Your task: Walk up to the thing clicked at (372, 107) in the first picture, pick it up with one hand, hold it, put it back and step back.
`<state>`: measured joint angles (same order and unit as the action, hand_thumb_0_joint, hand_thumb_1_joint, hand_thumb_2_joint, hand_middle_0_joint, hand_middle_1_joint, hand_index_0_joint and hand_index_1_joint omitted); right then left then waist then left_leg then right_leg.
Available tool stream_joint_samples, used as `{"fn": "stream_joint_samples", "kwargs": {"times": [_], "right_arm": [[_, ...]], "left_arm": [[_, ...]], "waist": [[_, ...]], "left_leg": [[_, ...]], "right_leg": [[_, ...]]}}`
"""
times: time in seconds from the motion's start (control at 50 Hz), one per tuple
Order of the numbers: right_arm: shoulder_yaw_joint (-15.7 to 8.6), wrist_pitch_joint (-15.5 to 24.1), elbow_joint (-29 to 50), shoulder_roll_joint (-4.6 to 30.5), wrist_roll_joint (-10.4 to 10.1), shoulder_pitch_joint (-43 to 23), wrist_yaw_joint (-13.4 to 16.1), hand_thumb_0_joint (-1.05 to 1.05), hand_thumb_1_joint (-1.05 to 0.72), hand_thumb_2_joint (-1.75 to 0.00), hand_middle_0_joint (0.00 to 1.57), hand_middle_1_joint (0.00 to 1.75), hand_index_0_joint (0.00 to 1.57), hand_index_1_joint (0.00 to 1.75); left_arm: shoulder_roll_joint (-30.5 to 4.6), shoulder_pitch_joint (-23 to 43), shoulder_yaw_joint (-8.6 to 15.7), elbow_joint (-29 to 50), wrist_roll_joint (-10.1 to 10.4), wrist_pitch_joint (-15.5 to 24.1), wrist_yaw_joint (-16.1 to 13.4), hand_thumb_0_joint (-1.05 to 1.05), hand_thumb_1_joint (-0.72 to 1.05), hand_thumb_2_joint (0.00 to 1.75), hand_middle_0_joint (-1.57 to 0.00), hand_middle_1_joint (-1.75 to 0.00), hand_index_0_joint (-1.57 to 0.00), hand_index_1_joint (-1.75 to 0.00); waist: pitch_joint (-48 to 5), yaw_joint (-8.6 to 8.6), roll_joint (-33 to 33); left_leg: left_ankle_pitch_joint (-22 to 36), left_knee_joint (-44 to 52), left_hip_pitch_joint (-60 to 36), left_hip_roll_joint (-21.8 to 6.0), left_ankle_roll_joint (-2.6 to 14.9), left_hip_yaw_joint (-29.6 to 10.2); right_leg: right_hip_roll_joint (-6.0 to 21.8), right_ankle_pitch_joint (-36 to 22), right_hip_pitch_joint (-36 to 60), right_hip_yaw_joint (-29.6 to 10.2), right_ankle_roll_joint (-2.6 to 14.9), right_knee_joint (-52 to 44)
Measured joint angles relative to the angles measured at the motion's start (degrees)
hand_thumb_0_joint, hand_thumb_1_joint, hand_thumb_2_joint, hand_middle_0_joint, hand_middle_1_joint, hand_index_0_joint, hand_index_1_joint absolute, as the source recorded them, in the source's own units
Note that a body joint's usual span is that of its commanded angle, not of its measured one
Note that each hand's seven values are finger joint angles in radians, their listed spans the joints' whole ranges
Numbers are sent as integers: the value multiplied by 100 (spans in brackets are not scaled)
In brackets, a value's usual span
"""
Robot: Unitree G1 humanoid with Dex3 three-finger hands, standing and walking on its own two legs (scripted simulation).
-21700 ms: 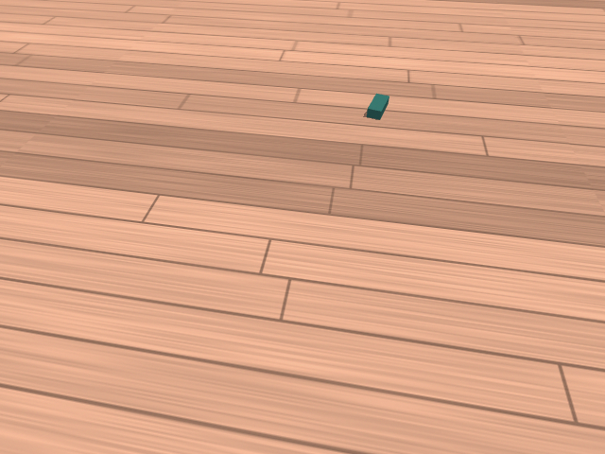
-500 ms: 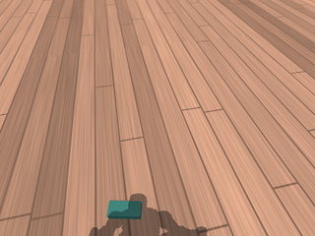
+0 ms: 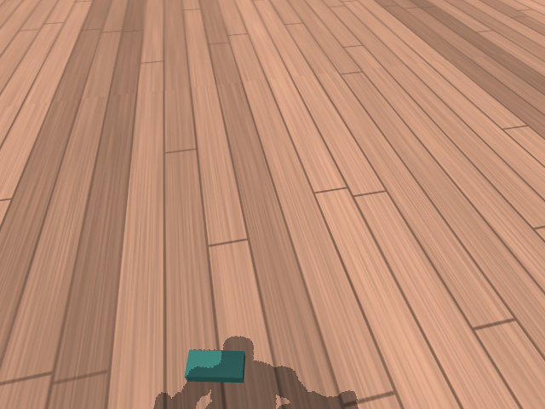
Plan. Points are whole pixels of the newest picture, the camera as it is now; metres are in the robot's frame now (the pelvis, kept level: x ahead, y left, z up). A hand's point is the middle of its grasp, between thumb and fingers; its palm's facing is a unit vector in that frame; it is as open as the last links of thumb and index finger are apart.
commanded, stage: stand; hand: left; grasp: from above
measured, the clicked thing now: (216, 366) +0.42 +0.21 -0.75
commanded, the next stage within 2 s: rise first in 0.54 s
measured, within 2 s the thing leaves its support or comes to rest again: neither
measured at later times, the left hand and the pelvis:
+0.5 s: hand out of the picture +0.07 +0.25 -0.16, palm faces -0.03 -0.94 -0.34, open 7.4 cm; pelvis +0.00 +0.00 +0.00, yaw +0 degrees
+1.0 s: hand out of the picture +0.14 +0.25 -0.18, palm faces -0.07 -0.93 -0.37, open 11.2 cm; pelvis -0.01 +0.00 -0.03, yaw +0 degrees
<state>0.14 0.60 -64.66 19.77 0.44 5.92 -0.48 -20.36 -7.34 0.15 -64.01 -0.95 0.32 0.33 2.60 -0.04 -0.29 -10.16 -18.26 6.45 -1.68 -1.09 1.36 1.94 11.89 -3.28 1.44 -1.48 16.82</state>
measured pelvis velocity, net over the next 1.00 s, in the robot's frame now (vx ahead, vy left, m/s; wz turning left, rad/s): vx -0.01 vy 0.00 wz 0.00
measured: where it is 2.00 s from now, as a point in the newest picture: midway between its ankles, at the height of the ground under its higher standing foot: outside the picture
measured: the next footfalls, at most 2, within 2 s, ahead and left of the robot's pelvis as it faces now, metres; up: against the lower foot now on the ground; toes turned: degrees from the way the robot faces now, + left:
none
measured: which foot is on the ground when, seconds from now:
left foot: down 0.00-1.00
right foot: down 0.00-1.00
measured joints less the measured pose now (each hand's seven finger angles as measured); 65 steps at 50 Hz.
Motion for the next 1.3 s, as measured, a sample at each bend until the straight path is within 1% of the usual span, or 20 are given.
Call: {"fn": "stream_joint_samples", "kwargs": {"times": [0.66, 0.68, 0.72, 0.76, 0.8, 0.84, 0.88, 0.96, 1.0, 1.06, 1.12, 1.2, 1.3], "right_arm": [[-8, 0, 1, -5, 0, 42, -5, 1, -91, -90, 21, 30, 20, 30], [2, -27, 210, -10, -83, 127, 35, 1, -91, -90, 21, 30, 20, 30], [-8, 95, 754, -56, -239, 346, 146, 1, -92, -90, 21, 30, 20, 30], [-27, 153, 1130, -155, -295, 438, 196, 1, -92, -90, 20, 30, 20, 30], [-73, 175, 1415, -295, -249, 478, 200, 1, -92, -90, 20, 30, 20, 30], [-122, 173, 1664, -431, -200, 551, 171, 1, -92, -90, 20, 30, 20, 30], [-146, 160, 1882, -531, -190, 644, 145, 1, -92, -91, 20, 30, 20, 30], [-158, 103, 2224, -623, -217, 821, 86, 1, -93, -91, 21, 30, 20, 30], [-156, 110, 2362, -630, -220, 875, 56, 1, -93, -91, 21, 30, 20, 30], [-183, 186, 2533, -622, -191, 915, 31, 1, -92, -91, 21, 30, 20, 30], [-232, 278, 2684, -606, -163, 910, 33, 1, -92, -91, 21, 30, 20, 30], [-273, 381, 2818, -599, -131, 801, 75, 1, -91, -90, 21, 30, 20, 30], [-266, 489, 2966, -626, -112, 639, 111, 1, -89, -90, 21, 30, 20, 30]], "left_arm": [[2, -34, 9, 20, -4, -8, 6, 1, 90, 90, -20, -30, -20, -30], [20, -72, 47, 161, 55, -19, -21, 1, 89, 90, -20, -31, -20, -31], [102, 101, 176, 376, 128, 65, -71, 1, 86, 91, -20, -35, -20, -34], [144, 479, 356, 268, 48, 117, -33, 1, 79, 92, -18, -41, -18, -40], [109, 854, 564, 134, -163, 87, 71, 1, 71, 93, -17, -50, -16, -49], [62, 1025, 767, 193, -373, 57, 147, 1, 60, 95, -14, -60, -14, -59], [39, 1023, 851, 397, -524, -14, 171, 1, 48, 96, -11, -71, -12, -70], [87, 810, 900, 836, -744, -340, 157, 0, 22, 100, -7, -88, -8, -86], [118, 668, 915, 1024, -813, -471, 131, 0, 8, 100, -6, -94, -7, -92], [153, 477, 958, 1265, -918, -585, 99, 0, -12, 101, -6, -100, -7, -98], [174, 258, 992, 1668, -1004, -635, 84, 0, -27, 101, -6, -103, -7, -102], [180, -6, 989, 2208, -1119, -691, 73, 0, -41, 102, -7, -105, -6, -105], [193, -329, 920, 2868, -1230, -872, 97, 0, -49, 102, -6, -105, -5, -106]], "waist": [[10, -5, 2], [-31, -11, 4], [16, 2, 18], [37, -13, 13], [8, -37, -27], [-78, -64, -69], [-140, -105, -82], [-291, -192, -40], [-376, -212, -18], [-506, -210, 3], [-617, -179, 8], [-712, -145, 17], [-790, -131, 33]], "left_leg": [[8, 12, -3, 14, 7, -10], [-16, -66, 120, 14, 10, -18], [-86, -315, 423, 21, 17, -63], [-160, -602, 789, 12, 16, -103], [-264, -939, 1201, -16, 0, -111], [-391, -1266, 1567, -49, -12, -94], [-507, -1518, 1800, -70, -18, -79], [-695, -1885, 2139, -88, -11, -70], [-810, -2118, 2352, -95, -6, -65], [-1031, -2593, 2779, -101, 0, -74], [-1278, -3144, 3258, -103, 3, -99], [-1551, -3767, 3793, -113, 0, -146], [-1748, -4238, 4222, -134, -7, -206]], "right_leg": [[14, 1, 5, 11, -6, -6], [15, 31, -118, 17, -1, 82], [25, 127, -412, 53, 10, 354], [20, 220, -769, 80, 24, 649], [0, 334, -1190, 72, 40, 1004], [-24, 458, -1575, 40, 53, 1345], [-39, 566, -1818, 14, 60, 1597], [-48, 732, -2151, -10, 56, 1935], [-49, 841, -2364, -24, 49, 2161], [-46, 1063, -2789, -35, 40, 2636], [-38, 1321, -3260, -34, 27, 3192], [-40, 1601, -3772, -16, 29, 3803], [-57, 1796, -4166, 20, 35, 4238]]}}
